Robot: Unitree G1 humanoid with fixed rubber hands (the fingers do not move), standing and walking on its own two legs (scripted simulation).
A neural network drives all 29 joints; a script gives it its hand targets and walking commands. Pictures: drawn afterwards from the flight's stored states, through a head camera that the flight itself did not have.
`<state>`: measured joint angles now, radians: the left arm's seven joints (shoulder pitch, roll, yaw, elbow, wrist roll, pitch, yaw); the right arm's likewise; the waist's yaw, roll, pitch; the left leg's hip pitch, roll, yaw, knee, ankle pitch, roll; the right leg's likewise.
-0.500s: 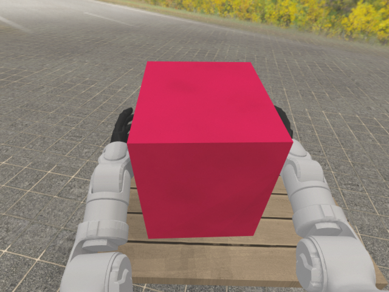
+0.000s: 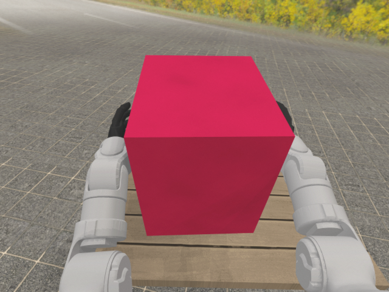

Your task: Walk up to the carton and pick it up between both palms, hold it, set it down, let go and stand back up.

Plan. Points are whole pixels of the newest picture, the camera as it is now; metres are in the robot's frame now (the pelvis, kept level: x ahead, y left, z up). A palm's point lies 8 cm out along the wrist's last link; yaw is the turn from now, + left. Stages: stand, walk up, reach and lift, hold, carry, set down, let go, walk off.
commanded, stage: reach and lift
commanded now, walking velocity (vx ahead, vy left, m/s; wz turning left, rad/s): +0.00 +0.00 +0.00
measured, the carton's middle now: (199, 144) +0.41 +0.01 +0.17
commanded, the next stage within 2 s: hold in 0.12 s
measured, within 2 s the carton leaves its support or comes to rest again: neither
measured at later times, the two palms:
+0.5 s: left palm (114, 135) +0.35 +0.18 +0.22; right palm (285, 131) +0.37 -0.16 +0.24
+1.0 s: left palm (113, 133) +0.34 +0.18 +0.23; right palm (286, 129) +0.37 -0.16 +0.24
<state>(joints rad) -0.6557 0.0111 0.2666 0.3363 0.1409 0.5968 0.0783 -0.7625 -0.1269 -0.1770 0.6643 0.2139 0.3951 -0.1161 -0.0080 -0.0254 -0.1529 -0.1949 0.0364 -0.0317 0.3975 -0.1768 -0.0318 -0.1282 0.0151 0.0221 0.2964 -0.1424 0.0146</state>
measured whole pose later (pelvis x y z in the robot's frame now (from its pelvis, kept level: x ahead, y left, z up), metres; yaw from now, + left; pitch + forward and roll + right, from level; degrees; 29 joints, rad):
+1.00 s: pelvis +0.00 +0.00 +0.00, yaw +0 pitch -3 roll -1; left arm -0.66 0.01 0.27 0.21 0.16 0.73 0.04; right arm -0.76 -0.13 -0.18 0.53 0.25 0.52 -0.16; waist -0.01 -0.02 -0.17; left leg -0.18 0.04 -0.03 0.40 -0.18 -0.03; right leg -0.11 0.01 0.02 0.29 -0.14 0.02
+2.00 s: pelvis +0.00 +0.00 +0.00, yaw +0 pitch -3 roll -1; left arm -0.66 0.01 0.27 0.20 0.18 0.74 0.03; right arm -0.76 -0.13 -0.18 0.53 0.25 0.53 -0.16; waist -0.01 -0.03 -0.16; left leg -0.17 0.04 -0.03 0.40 -0.18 -0.03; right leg -0.10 0.01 0.02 0.29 -0.14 0.02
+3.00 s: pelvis +0.00 +0.00 +0.00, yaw +0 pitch -3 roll -1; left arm -0.66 0.01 0.27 0.20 0.18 0.74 0.03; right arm -0.76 -0.13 -0.18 0.53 0.25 0.53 -0.16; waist -0.01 -0.02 -0.15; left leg -0.16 0.04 -0.03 0.40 -0.18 -0.03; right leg -0.09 0.01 0.02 0.29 -0.14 0.02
